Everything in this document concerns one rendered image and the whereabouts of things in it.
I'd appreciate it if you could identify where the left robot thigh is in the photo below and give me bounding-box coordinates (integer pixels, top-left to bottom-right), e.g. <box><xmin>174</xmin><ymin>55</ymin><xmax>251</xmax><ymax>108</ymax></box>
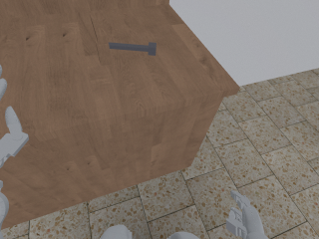
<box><xmin>100</xmin><ymin>225</ymin><xmax>133</xmax><ymax>239</ymax></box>

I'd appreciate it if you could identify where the left robot hand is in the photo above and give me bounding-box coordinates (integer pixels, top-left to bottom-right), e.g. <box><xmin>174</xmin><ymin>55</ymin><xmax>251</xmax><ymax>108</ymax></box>
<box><xmin>0</xmin><ymin>65</ymin><xmax>29</xmax><ymax>168</ymax></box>

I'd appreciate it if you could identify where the right robot hand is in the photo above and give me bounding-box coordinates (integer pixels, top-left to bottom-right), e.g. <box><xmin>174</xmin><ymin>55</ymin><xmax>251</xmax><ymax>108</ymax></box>
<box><xmin>225</xmin><ymin>190</ymin><xmax>265</xmax><ymax>239</ymax></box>

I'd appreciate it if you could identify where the tap lever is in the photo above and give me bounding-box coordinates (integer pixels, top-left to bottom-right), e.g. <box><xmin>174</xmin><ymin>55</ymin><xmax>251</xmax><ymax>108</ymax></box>
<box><xmin>109</xmin><ymin>42</ymin><xmax>157</xmax><ymax>56</ymax></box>

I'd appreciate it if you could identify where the counter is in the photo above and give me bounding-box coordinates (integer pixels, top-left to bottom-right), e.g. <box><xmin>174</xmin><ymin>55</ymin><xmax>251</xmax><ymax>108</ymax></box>
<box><xmin>0</xmin><ymin>0</ymin><xmax>240</xmax><ymax>230</ymax></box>

